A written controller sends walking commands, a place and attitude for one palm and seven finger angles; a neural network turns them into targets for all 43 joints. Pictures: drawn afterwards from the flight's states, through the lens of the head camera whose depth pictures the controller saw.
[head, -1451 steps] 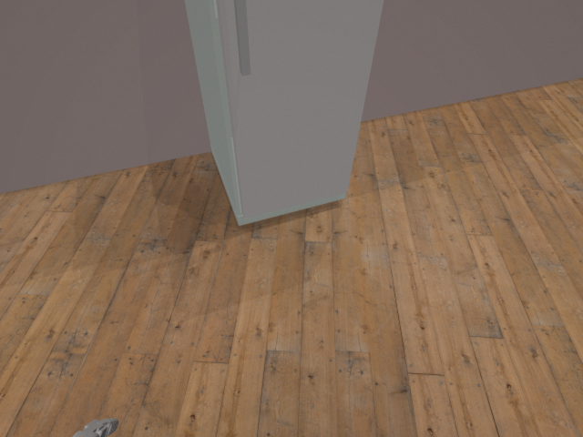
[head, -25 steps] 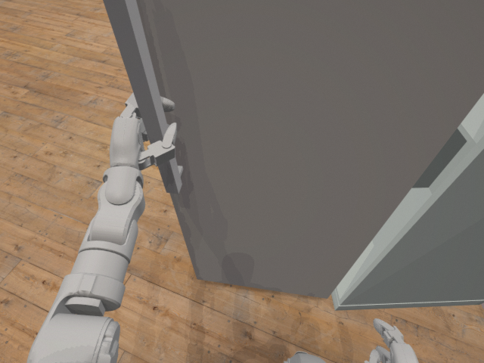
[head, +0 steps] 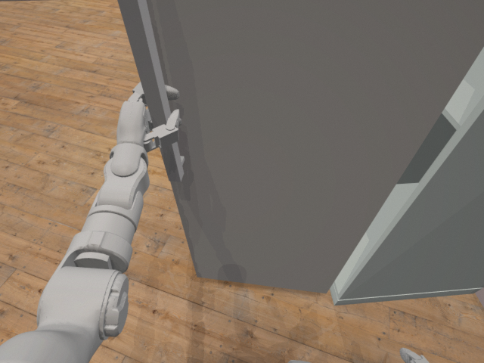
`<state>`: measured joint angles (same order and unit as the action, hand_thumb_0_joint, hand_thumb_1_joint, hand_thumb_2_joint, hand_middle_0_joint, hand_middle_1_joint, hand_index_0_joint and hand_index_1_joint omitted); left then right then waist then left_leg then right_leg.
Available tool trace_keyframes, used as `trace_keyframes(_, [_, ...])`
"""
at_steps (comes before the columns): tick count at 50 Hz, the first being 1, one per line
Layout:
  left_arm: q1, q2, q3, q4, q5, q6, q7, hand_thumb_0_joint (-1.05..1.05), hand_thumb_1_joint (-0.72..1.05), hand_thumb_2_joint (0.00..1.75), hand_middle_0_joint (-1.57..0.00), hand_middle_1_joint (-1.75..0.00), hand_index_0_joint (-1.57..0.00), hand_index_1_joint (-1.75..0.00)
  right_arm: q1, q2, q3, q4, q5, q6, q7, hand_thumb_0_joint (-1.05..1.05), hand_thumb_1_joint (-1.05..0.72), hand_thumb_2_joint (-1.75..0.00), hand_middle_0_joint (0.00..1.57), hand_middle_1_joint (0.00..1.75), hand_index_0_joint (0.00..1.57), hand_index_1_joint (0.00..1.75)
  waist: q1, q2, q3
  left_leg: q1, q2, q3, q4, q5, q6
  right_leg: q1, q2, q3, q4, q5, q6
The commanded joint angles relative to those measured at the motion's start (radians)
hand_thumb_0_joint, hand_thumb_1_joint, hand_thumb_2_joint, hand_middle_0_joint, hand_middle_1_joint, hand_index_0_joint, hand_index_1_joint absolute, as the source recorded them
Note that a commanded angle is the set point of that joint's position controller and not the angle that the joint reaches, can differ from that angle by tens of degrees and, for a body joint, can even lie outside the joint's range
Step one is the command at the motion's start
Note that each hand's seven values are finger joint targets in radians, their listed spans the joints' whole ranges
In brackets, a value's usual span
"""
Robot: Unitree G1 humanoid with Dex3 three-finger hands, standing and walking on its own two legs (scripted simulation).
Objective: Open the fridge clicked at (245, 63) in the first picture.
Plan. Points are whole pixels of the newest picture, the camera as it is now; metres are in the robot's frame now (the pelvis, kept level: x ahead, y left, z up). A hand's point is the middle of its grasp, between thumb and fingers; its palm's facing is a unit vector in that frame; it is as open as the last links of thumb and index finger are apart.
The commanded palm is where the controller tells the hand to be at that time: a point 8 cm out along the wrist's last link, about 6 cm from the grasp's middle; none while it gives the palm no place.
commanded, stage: stop walking and hold the door back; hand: left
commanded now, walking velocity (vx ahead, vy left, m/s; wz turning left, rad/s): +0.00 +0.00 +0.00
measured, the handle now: (154, 65) +0.49 +0.15 +0.24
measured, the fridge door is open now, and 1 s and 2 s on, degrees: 78 75 75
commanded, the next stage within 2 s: loosen the grip on the handle in 0.18 s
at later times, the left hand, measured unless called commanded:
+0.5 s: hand (166, 115) +0.47 +0.15 +0.17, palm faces +0.13 -0.98 -0.14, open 8.0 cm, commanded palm +0.42 +0.19 +0.15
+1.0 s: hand (159, 129) +0.47 +0.17 +0.13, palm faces +0.16 -0.97 -0.15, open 14.4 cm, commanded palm +0.44 +0.22 +0.13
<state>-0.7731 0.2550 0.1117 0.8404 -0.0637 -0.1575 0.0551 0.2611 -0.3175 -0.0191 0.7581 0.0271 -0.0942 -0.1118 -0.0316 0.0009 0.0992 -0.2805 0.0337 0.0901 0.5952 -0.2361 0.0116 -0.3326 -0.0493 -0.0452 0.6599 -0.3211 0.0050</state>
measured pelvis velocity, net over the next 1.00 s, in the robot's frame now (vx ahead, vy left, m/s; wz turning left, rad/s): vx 0.02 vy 0.00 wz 0.01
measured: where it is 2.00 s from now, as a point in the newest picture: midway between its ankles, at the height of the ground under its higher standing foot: outside the picture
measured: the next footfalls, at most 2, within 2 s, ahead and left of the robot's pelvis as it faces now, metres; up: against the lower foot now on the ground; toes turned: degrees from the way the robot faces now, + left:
none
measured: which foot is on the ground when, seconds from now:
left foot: down 0.00-1.00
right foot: down 0.00-1.00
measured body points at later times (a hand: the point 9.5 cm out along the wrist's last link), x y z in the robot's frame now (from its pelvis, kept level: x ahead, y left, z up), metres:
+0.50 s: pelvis +0.00 +0.00 +0.00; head +0.01 +0.01 +0.45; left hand +0.45 +0.20 +0.18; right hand +0.09 -0.27 -0.09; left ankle +0.05 +0.11 -0.73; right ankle +0.03 -0.11 -0.73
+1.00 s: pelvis +0.02 +0.00 +0.00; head +0.05 +0.00 +0.45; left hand +0.46 +0.22 +0.14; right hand +0.08 -0.25 -0.12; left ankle +0.05 +0.11 -0.73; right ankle +0.03 -0.11 -0.73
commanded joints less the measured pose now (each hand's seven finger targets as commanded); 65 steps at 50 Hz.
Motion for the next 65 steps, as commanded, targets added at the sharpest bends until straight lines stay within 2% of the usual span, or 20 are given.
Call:
trace_keyframes(1, [-0.515,0.061,-0.055,-0.25,0.003,-0.082,-0.009,0.0,0.9,0.9,-0.45,-1.4,-0.45,-1.4,-0.073,-0.054,0.005,-0.144,0.003,-0.046,0.013,0.0,-0.9,-0.9,0.2,0.3,0.2,0.3,0.021,0.191,-0.251,0.048,0.279,-0.332,-0.308,-0.071,0.138,0.032,0.027,0.026,0.071,-0.093,0.008])
trace_keyframes(4, [-0.467,0.06,-0.072,-0.253,0.006,-0.074,-0.01,0.0,0.9,0.9,-0.45,-1.4,-0.45,-1.4,-0.026,-0.083,-0.007,-0.129,0.008,-0.053,0.017,0.0,-0.9,-0.9,0.2,0.3,0.2,0.3,0.02,0.062,-0.337,0.129,0.182,-0.165,-0.117,0.278,0.068,0.164,0.015,0.031,-0.164,0.147,0.007])
trace_keyframes(7, [-0.464,0.084,-0.056,-0.235,0.023,-0.066,-0.006,0.0,0.9,0.9,-0.45,-1.4,-0.45,-1.4,-0.023,-0.062,-0.013,-0.122,0.002,-0.055,0.014,0.0,-0.9,-0.9,0.2,0.3,0.2,0.3,0.004,-0.021,-0.399,0.119,0.085,-0.056,-0.05,0.235,-0.015,0.219,-0.109,0.15,-0.193,0.447,-0.031])
trace_keyframes(10, [-0.481,0.099,-0.052,-0.195,0.005,-0.055,-0.005,0.0,0.9,0.9,-0.45,-1.4,-0.45,-1.4,-0.031,-0.061,-0.01,-0.11,0.012,-0.046,0.013,0.0,-0.9,-0.9,0.2,0.3,0.2,0.3,0.013,-0.128,-0.38,0.123,0.073,-0.068,-0.059,0.156,-0.017,0.182,-0.112,0.172,-0.221,0.336,-0.034])
trace_keyframes(13, [-0.478,0.119,-0.027,-0.143,0.009,-0.066,-0.003,0.0,0.9,0.9,-0.45,-1.4,-0.45,-1.4,-0.039,-0.06,-0.005,-0.104,0.005,-0.042,0.009,0.0,-0.9,-0.9,0.2,0.3,0.2,0.3,0.017,-0.103,-0.374,0.165,0.085,-0.075,-0.09,0.174,-0.004,0.121,-0.079,0.131,-0.23,0.218,-0.013])
trace_keyframes(14, [-0.917,0.777,0.384,-0.368,0.131,-0.099,0.052,0.0,0.9,0.9,-0.45,-1.4,-0.45,-1.4,0.061,-0.022,0.019,-0.195,0.01,-0.07,-0.002,0.0,-0.9,-0.9,0.2,0.3,0.2,0.3,0.034,0.077,-0.321,0.117,0.099,-0.129,-0.268,-0.034,0.018,0.144,0.003,0.085,-0.14,-0.093,0.003])
trace_keyframes(15, [-0.733,0.464,0.286,-0.008,0.157,0.001,-0.025,0.0,0.78,0.84,-0.45,-1.4,-0.45,-1.4,0.058,-0.075,-0.058,-0.088,-0.047,-0.106,0.025,0.0,-0.9,-0.9,0.2,0.3,0.2,0.3,-0.021,-0.238,-0.63,0.118,-0.023,-0.049,-0.154,0.188,0.03,0.151,0.036,0.071,-0.175,0.259,-0.032])
trace_keyframes(16, [-0.717,0.268,0.139,-0.073,0.069,0.002,-0.012,0.0,0.66,0.78,-0.45,-1.4,-0.45,-1.4,0.063,-0.069,-0.024,-0.118,-0.015,-0.102,0.04,0.0,-0.9,-0.9,0.2,0.3,0.2,0.3,-0.055,-0.339,-0.507,0.094,-0.008,-0.054,-0.128,0.167,0.04,0.119,0.032,0.026,-0.156,0.308,-0.012])
trace_keyframes(19, [-0.621,0.276,0.213,0.007,0.02,-0.001,-0.009,0.0,0.3,0.61,-0.45,-1.4,-0.45,-1.4,0.039,-0.084,-0.02,-0.118,-0.016,-0.104,0.056,0.0,-0.9,-0.9,0.2,0.3,0.2,0.3,-0.018,-0.079,-0.383,0.107,-0.017,-0.066,-0.147,-0.011,0.018,0.005,0.046,0.042,-0.198,0.087,-0.031])
trace_keyframes(21, [-0.635,0.2,0.117,0.001,0.045,-0.033,0.006,0.0,0.05,0.49,-0.45,-1.4,-0.45,-1.4,0.043,-0.068,-0.011,-0.113,-0.022,-0.107,0.08,0.0,-0.9,-0.9,0.2,0.3,0.2,0.3,-0.029,0.124,-0.3,0.077,-0.03,-0.076,-0.136,-0.115,0.004,-0.062,0.04,0.042,-0.19,0.028,-0.044])
trace_keyframes(24, [-0.497,0.229,0.108,0.026,0.14,-0.072,0.039,0.0,-0.31,0.32,-0.45,-1.4,-0.45,-1.4,0.063,-0.08,-0.024,-0.141,-0.029,-0.1,0.108,0.0,-0.9,-0.9,0.2,0.3,0.2,0.3,-0.025,0.076,-0.254,-0.014,-0.036,-0.085,-0.113,-0.133,0.014,-0.08,0.046,0.027,-0.174,0.005,-0.048])
trace_keyframes(29, [-0.496,0.121,0.038,-0.133,0.036,-0.081,0.012,0.0,-0.55,0.2,-0.38,-1.32,-0.38,-1.32,0.084,-0.095,-0.056,-0.162,-0.012,-0.1,0.108,0.0,-0.9,-0.9,0.2,0.3,0.2,0.3,-0.049,-0.118,-0.418,0.043,-0.033,-0.07,-0.093,-0.042,0.026,-0.002,0.056,0.038,-0.195,0.033,-0.028])
trace_keyframes(33, [-0.592,0.2,0.077,-0.303,0.033,-0.105,0.04,0.0,-0.55,0.2,-0.33,-1.25,-0.33,-1.25,0.091,-0.098,-0.068,-0.118,-0.014,-0.096,0.1,0.0,-0.9,-0.9,0.2,0.3,0.2,0.3,-0.045,0.019,-0.486,0.125,-0.026,-0.068,-0.081,0.06,0.021,0.018,0.066,0.044,-0.181,0.141,-0.026])
trace_keyframes(34, [-0.549,0.301,0.158,-0.134,0.065,-0.11,0.059,0.0,-0.55,0.2,-0.32,-1.23,-0.32,-1.23,0.12,-0.109,-0.064,-0.083,-0.026,-0.088,0.09,0.0,-0.9,-0.9,0.2,0.3,0.2,0.3,-0.064,-0.055,-0.38,0.034,-0.03,-0.074,-0.063,0.036,0.026,-0.029,0.069,0.041,-0.176,0.125,-0.02])
trace_keyframes(36, [-0.498,0.288,0.162,-0.143,0.072,-0.138,0.072,0.0,-0.55,0.2,-0.29,-1.2,-0.29,-1.2,0.116,-0.102,-0.056,-0.079,-0.032,-0.074,0.097,0.0,-0.9,-0.9,0.2,0.3,0.2,0.3,-0.052,-0.044,-0.358,-0.013,-0.035,-0.068,-0.062,0.037,0.025,-0.016,0.062,0.042,-0.166,0.145,-0.018])
trace_keyframes(40, [-0.443,0.296,0.162,-0.3,0.091,-0.172,0.078,0.0,-0.55,0.2,-0.25,-1.15,-0.25,-1.15,0.119,-0.091,-0.072,-0.088,-0.039,-0.071,0.102,0.0,-0.9,-0.9,0.2,0.3,0.2,0.3,-0.021,0.137,-0.596,0.153,-0.028,-0.072,-0.037,0.237,0.007,0.038,0.069,0.029,-0.113,0.299,-0.029])
trace_keyframes(47, [-0.287,0.184,0.103,-0.245,0.031,-0.074,0.02,0.0,-0.55,0.2,-0.25,-1.15,-0.25,-1.15,0.093,-0.091,-0.065,-0.102,-0.021,-0.059,0.089,0.0,-0.9,-0.9,0.2,0.3,0.2,0.3,-0.033,-0.055,-0.436,0.06,-0.021,-0.059,-0.056,0.222,0.017,0.054,0.075,0.016,-0.149,0.337,-0.014])
trace_keyframes(48, [-0.413,0.243,0.126,-0.166,0.038,-0.072,0.019,0.0,-0.55,0.2,-0.25,-1.15,-0.25,-1.15,0.111,-0.104,-0.056,-0.068,-0.024,-0.054,0.078,0.0,-0.9,-0.9,0.2,0.3,0.2,0.3,-0.082,-0.109,-0.365,0.024,-0.019,-0.067,-0.052,0.158,0.02,-0.003,0.073,0.016,-0.162,0.29,-0.005])
trace_keyframes(55, [-0.406,0.315,0.18,-0.175,0.038,-0.145,-0.04,0.0,-0.55,0.2,-0.25,-1.15,-0.25,-1.15,0.114,-0.088,-0.053,-0.081,-0.028,-0.052,0.073,0.0,-0.9,-0.9,0.2,0.3,0.2,0.3,-0.034,0.029,-0.482,0.067,-0.03,-0.067,-0.023,0.203,0.014,0.023,0.068,0.03,-0.121,0.316,-0.021])
trace_keyframes(65, [-0.52,0.36,0.171,-0.14,0.017,-0.168,-0.105,0.0,-0.55,0.2,-0.25,-1.15,-0.25,-1.15,0.118,-0.105,-0.05,-0.084,-0.012,-0.049,0.06,0.0,-0.9,-0.9,0.2,0.3,0.2,0.3,-0.066,0.039,-0.466,0.052,-0.027,-0.091,-0.009,0.125,0.016,-0.053,0.07,0.028,-0.12,0.221,-0.019])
